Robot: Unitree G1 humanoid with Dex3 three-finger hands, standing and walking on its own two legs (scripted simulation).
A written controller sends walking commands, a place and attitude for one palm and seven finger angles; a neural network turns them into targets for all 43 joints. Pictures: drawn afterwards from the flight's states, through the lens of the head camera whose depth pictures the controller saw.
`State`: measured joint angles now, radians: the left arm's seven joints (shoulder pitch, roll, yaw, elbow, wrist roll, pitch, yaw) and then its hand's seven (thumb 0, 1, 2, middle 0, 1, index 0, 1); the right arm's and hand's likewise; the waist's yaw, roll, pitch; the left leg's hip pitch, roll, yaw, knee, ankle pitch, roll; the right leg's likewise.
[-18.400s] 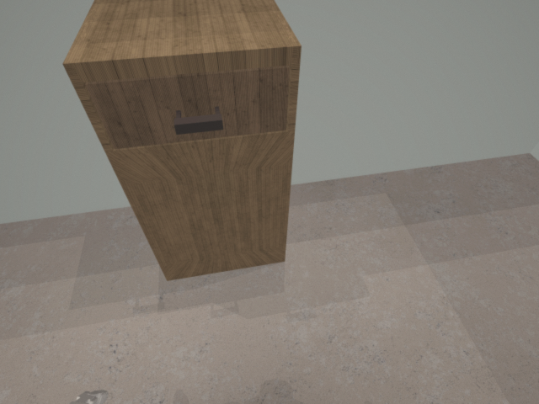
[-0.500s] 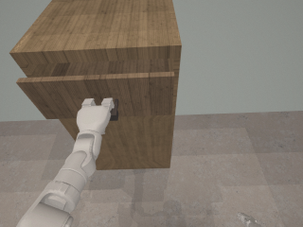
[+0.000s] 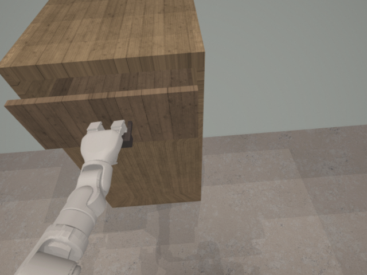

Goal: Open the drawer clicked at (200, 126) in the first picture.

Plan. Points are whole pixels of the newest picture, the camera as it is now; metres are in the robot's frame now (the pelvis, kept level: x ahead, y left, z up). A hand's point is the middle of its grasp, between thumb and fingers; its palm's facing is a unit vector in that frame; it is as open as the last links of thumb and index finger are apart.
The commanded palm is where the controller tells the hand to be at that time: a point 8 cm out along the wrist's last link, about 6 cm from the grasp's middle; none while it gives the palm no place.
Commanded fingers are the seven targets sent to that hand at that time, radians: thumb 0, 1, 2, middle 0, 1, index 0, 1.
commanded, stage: pull the drawer open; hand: left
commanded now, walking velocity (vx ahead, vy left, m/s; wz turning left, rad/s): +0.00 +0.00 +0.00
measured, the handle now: (110, 133) +0.45 +0.19 +0.04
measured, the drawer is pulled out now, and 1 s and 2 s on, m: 0.08 0.30 0.30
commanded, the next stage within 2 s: open the thumb to release the handle in 1.26 s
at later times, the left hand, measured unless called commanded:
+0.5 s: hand (104, 204) +0.27 +0.18 +0.02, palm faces +0.02 -0.12 -0.99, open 6.1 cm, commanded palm +0.23 +0.17 +0.08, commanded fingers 0.00 0.90 0.90 -0.40 -1.35 -0.40 -1.35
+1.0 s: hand (96, 255) +0.17 +0.17 +0.02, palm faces +0.01 -0.14 -0.99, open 6.1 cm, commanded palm +0.12 +0.17 +0.08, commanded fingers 0.00 0.90 0.90 -0.40 -1.35 -0.40 -1.35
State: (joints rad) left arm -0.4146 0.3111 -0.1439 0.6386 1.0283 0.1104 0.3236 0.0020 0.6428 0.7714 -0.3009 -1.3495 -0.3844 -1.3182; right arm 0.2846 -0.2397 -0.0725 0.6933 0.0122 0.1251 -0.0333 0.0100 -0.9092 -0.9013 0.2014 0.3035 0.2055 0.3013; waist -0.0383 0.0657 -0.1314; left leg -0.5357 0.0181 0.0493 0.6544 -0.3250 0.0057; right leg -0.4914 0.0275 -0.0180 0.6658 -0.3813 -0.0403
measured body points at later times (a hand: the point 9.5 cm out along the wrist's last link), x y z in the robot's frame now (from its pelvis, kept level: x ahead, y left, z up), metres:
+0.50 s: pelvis +0.01 +0.00 +0.00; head +0.02 -0.04 +0.45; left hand +0.26 +0.18 +0.07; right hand +0.24 -0.21 -0.09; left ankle -0.01 +0.12 -0.72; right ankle -0.04 -0.09 -0.72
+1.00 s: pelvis -0.01 -0.02 -0.01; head +0.01 -0.06 +0.44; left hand +0.17 +0.17 +0.07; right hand +0.20 -0.23 -0.11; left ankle -0.01 +0.12 -0.72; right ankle -0.04 -0.09 -0.72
